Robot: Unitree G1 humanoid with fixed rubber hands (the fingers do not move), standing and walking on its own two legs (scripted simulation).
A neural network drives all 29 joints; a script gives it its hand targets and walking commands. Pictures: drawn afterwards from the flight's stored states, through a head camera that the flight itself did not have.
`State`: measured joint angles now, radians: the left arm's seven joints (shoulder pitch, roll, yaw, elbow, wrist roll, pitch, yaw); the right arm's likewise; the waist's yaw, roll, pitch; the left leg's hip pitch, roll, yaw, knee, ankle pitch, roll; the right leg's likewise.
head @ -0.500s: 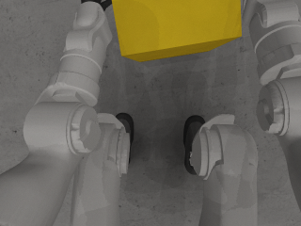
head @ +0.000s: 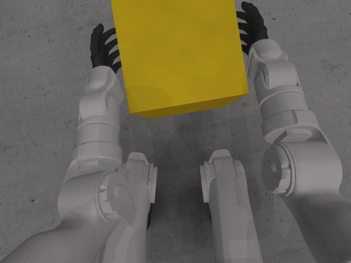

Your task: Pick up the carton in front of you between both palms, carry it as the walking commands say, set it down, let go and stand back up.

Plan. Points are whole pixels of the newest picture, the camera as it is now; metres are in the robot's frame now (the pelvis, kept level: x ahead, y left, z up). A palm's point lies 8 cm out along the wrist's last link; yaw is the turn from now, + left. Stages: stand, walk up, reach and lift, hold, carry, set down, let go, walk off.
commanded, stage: reach and lift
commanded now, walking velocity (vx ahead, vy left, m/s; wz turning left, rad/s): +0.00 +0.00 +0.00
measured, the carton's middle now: (180, 67) +0.52 -0.03 -0.15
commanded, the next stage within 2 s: none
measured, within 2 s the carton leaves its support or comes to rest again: neither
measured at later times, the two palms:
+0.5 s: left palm (52, 44) +0.48 +0.13 +0.08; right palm (291, 22) +0.49 -0.17 +0.07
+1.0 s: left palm out of the picture +0.44 +0.14 +0.24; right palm out of the picture +0.43 -0.16 +0.23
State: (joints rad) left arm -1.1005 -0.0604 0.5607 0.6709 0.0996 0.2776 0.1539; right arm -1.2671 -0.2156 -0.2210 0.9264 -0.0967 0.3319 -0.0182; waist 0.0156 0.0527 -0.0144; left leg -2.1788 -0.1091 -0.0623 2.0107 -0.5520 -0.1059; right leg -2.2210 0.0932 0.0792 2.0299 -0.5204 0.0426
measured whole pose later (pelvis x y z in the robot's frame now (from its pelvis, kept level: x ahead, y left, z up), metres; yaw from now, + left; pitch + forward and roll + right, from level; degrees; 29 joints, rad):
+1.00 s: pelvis +0.07 +0.01 +0.27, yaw -2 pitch +26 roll +0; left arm -0.52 -0.16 0.42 0.58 0.20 0.29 0.07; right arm -0.55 0.07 -0.34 0.64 -0.22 0.33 -0.01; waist 0.01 0.02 -0.22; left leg -1.11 -0.10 -0.13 1.09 -0.43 -0.04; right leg -1.13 0.08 0.12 1.09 -0.41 0.03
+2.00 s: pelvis +0.10 +0.01 +0.36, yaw -3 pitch -4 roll +0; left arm -0.34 -0.17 0.32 0.39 0.32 0.60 -0.01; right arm -0.32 0.17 -0.29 0.38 -0.31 0.64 0.00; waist 0.00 0.01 -0.01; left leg -0.14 -0.04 -0.15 0.42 -0.21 -0.01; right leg -0.15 0.04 0.13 0.42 -0.20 0.01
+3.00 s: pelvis +0.10 +0.01 +0.37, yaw -3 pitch -7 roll +0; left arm -0.33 -0.17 0.29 0.29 0.31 0.73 -0.01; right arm -0.31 0.16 -0.25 0.28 -0.30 0.77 0.00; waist 0.00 0.01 0.00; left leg -0.04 -0.04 -0.14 0.36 -0.19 -0.01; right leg -0.05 0.04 0.12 0.36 -0.18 0.01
